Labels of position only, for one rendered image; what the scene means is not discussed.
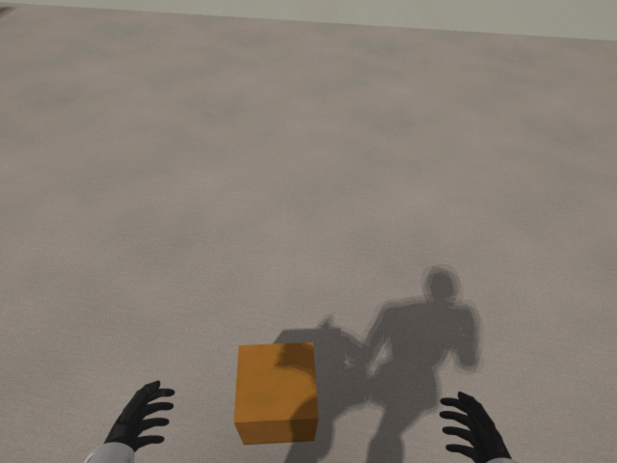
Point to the left robot hand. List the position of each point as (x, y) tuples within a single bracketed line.
[(130, 423)]

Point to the robot left forearm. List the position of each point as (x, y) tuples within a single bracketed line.
[(113, 452)]

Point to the right robot hand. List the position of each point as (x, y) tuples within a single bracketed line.
[(482, 434)]

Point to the carton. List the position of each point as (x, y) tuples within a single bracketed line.
[(276, 396)]

